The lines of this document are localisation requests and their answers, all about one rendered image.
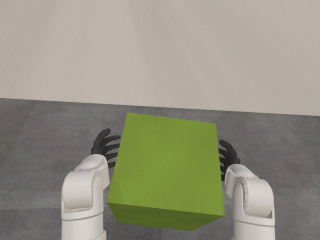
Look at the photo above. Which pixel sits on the carton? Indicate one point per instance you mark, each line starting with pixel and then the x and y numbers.
pixel 167 174

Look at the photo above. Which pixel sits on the robot right hand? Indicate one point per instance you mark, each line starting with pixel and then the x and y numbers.
pixel 230 157

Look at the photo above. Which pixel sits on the robot left hand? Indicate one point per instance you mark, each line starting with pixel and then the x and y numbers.
pixel 99 146

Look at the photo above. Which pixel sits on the left robot forearm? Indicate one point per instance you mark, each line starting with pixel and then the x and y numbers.
pixel 82 201

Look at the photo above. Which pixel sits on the right robot forearm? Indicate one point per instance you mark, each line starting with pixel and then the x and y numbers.
pixel 252 204

